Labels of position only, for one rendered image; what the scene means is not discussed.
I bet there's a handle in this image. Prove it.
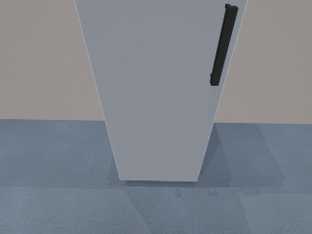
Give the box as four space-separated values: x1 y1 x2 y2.
210 4 239 86

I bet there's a fridge door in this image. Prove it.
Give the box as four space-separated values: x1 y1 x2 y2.
75 0 248 181

